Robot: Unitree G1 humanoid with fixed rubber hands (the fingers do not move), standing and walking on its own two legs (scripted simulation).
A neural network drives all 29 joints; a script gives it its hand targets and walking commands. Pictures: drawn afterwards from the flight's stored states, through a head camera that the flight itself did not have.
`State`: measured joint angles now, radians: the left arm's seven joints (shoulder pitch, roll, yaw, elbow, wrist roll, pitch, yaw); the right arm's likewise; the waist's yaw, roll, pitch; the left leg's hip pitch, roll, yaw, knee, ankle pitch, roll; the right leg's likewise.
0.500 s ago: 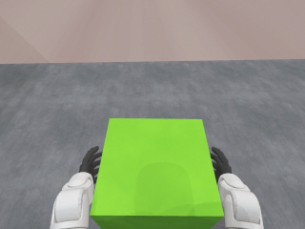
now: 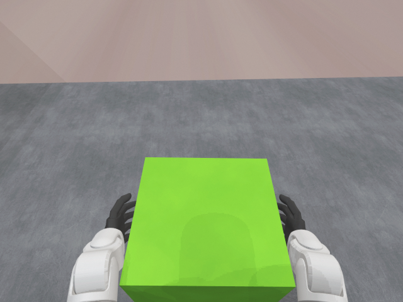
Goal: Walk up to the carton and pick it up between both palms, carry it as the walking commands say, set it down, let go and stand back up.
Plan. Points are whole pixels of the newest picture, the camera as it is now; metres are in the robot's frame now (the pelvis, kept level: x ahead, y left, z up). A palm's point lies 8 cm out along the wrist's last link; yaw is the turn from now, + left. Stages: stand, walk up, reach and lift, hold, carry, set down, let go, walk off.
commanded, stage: carry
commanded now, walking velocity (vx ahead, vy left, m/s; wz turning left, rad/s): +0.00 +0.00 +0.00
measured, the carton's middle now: (204, 243) +0.28 +0.00 -0.03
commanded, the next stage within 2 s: hold in 0.36 s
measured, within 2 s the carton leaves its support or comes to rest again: neither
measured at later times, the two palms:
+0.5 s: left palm (114, 232) +0.26 +0.17 +0.04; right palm (290, 239) +0.26 -0.16 +0.03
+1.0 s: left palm (107, 228) +0.28 +0.19 +0.03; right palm (279, 233) +0.27 -0.15 +0.03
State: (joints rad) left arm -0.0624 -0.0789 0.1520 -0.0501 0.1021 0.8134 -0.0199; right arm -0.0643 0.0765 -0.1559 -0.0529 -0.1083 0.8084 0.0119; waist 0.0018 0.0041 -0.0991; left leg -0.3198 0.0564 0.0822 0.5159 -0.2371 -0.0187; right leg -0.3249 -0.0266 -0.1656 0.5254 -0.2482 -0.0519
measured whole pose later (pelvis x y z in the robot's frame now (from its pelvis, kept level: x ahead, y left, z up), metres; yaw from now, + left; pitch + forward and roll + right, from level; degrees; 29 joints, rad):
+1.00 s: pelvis -0.02 +0.04 +0.01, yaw -4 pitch -7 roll +0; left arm -0.29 -0.13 0.34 0.33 0.25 0.65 -0.07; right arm -0.32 0.08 -0.31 0.37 -0.26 0.64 0.12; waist 0.03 0.01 0.06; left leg -0.10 -0.02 0.05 0.41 -0.19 0.03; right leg -0.14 -0.01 -0.02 0.43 -0.18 -0.02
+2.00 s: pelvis -0.05 +0.03 -0.08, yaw -3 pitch +27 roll +1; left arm -0.59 -0.07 0.47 0.51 0.22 0.34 -0.09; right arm -0.61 0.07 -0.42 0.54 -0.24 0.33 0.07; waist 0.04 -0.02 -0.08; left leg -1.13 0.00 0.03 1.02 -0.35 0.02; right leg -1.16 0.00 -0.04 1.01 -0.32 -0.03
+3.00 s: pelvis -0.07 +0.03 -0.23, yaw -3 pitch +46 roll +1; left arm -0.89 0.03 0.47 0.59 0.12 0.35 -0.01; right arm -0.93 -0.05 -0.38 0.64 -0.16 0.34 0.00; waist 0.04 -0.01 -0.18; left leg -1.91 0.00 0.02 1.61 -0.50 0.01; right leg -1.94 -0.01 -0.04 1.60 -0.46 -0.04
